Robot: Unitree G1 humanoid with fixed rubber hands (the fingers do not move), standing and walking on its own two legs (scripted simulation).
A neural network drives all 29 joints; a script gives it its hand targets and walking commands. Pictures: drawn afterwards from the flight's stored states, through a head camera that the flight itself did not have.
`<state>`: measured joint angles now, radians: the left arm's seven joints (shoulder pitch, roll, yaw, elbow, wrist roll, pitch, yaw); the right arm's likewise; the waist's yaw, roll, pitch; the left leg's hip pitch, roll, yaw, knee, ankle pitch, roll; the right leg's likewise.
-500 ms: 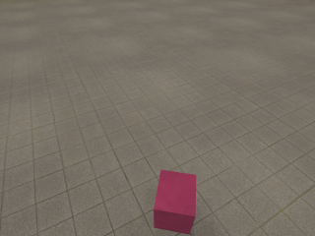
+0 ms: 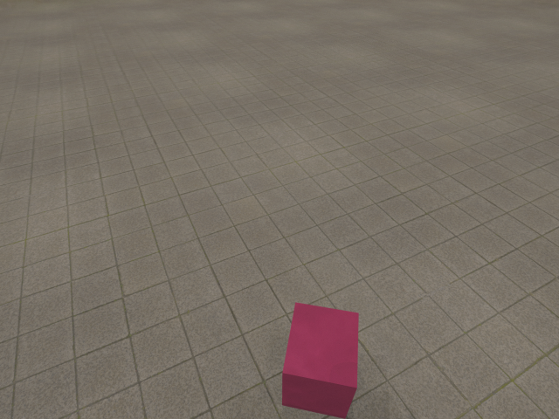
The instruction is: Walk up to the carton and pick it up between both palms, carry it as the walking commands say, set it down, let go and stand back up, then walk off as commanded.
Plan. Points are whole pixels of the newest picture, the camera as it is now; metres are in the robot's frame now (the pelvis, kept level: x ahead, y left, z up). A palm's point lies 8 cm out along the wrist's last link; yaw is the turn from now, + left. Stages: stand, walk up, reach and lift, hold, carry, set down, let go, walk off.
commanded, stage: stand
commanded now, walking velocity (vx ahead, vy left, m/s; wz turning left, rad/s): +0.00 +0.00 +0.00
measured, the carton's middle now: (319, 359) +0.52 -0.09 -0.65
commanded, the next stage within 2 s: walk off in 0.12 s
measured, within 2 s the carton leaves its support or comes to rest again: neither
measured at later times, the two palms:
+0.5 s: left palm out of the picture +0.04 +0.27 -0.13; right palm out of the picture +0.06 -0.29 -0.12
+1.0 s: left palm out of the picture -0.10 +0.21 -0.15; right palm out of the picture -0.06 -0.30 -0.17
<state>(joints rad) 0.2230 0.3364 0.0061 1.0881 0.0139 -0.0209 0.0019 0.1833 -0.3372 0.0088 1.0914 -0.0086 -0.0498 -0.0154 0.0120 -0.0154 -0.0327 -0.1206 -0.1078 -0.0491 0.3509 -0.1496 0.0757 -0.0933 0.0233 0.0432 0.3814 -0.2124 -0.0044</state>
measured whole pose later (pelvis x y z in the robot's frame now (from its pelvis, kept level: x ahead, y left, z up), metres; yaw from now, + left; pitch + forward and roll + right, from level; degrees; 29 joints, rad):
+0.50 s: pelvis +0.00 -0.01 +0.00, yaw +0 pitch -4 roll +0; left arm 0.19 0.30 -0.01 1.13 0.01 0.00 0.01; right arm 0.15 -0.32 0.03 1.15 0.01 -0.01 -0.01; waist 0.01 -0.02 -0.01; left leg -0.13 -0.10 -0.06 0.35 -0.14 0.07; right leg -0.09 0.03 0.04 0.36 -0.20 -0.01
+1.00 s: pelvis -0.13 -0.05 -0.03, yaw -5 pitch -4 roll +1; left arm 0.24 0.21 0.02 1.11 0.01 0.06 0.03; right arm 0.08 -0.26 -0.02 1.07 0.00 0.10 -0.02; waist 0.01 0.06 0.08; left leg -0.42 -0.01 0.01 0.54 -0.10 0.01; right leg -0.20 0.01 0.02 0.67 -0.45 0.00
